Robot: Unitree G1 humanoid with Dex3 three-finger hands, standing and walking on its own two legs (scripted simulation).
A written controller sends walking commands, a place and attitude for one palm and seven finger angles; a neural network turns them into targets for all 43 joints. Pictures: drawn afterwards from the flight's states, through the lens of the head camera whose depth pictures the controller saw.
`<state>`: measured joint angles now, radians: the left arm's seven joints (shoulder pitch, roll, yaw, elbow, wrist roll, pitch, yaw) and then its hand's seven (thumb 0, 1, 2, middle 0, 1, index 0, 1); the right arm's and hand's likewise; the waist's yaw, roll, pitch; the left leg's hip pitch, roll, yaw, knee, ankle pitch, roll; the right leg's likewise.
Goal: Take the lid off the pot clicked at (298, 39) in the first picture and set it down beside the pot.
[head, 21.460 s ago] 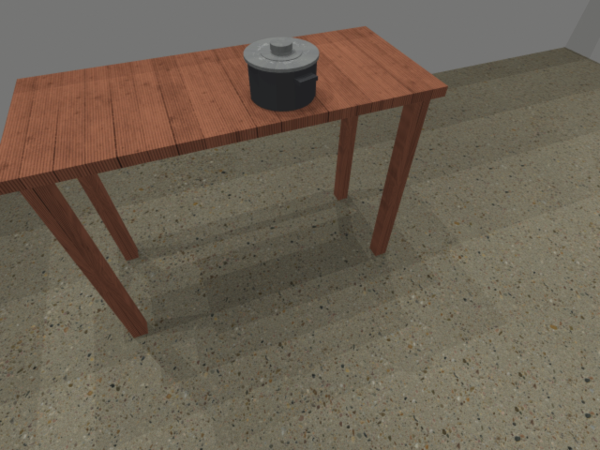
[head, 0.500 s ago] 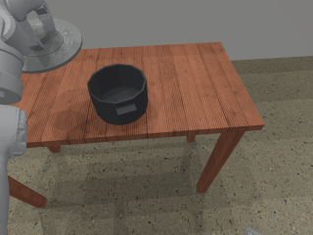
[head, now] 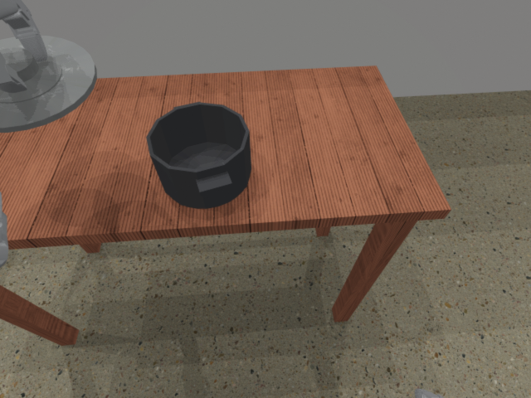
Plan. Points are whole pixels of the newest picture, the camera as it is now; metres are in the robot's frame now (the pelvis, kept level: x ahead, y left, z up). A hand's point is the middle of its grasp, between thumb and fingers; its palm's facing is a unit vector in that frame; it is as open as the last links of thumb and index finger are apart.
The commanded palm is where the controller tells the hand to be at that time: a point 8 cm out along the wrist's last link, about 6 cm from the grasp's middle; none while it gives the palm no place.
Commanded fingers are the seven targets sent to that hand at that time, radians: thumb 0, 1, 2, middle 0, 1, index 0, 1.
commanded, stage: move the lid sideways beside the pot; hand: left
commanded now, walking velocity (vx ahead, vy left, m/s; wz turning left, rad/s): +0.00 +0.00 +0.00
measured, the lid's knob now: (12, 65) +0.49 +0.32 +0.24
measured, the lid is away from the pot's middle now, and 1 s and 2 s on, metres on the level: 0.21 0.23 0.24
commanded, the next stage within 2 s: lower the lid onto the table in 0.32 s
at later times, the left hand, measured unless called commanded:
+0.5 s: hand out of the picture +0.46 +0.32 +0.27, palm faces -0.23 -0.12 -0.97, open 8.2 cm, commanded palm +0.46 +0.32 +0.34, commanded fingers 0.00 0.55 1.04 -0.80 -1.05 -0.81 -1.05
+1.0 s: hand (5, 84) +0.47 +0.33 +0.23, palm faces -0.31 -0.17 -0.94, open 8.2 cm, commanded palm +0.48 +0.33 +0.31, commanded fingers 0.00 0.55 1.04 -0.80 -1.05 -0.81 -1.05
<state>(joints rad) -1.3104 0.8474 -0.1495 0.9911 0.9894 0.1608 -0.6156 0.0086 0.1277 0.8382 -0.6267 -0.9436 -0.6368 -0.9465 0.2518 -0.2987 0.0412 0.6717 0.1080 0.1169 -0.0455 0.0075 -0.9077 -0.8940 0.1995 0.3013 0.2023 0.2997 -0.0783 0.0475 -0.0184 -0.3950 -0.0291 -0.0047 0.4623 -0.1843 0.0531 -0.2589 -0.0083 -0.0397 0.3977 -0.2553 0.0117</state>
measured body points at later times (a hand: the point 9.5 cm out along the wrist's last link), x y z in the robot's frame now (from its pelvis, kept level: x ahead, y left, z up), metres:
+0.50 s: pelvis +0.00 +0.00 +0.00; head +0.06 +0.00 +0.45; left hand +0.46 +0.33 +0.32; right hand +0.07 -0.27 -0.13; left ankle +0.02 +0.09 -0.74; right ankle -0.04 -0.13 -0.74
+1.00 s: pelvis +0.00 +0.00 +0.00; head +0.06 +0.00 +0.44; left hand +0.48 +0.33 +0.28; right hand +0.04 -0.28 -0.12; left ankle +0.02 +0.09 -0.74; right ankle -0.04 -0.13 -0.74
